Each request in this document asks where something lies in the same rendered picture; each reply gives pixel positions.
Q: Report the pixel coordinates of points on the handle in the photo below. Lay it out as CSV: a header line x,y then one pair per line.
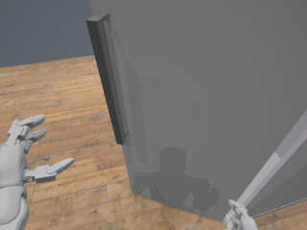
x,y
97,32

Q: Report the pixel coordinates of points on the fridge door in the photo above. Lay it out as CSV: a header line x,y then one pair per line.
x,y
208,90

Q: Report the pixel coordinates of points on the right robot hand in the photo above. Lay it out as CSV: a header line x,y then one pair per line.
x,y
244,221

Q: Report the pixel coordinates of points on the robot left forearm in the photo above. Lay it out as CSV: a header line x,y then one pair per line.
x,y
14,210

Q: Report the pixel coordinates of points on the left robot hand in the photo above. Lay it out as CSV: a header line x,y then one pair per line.
x,y
13,159

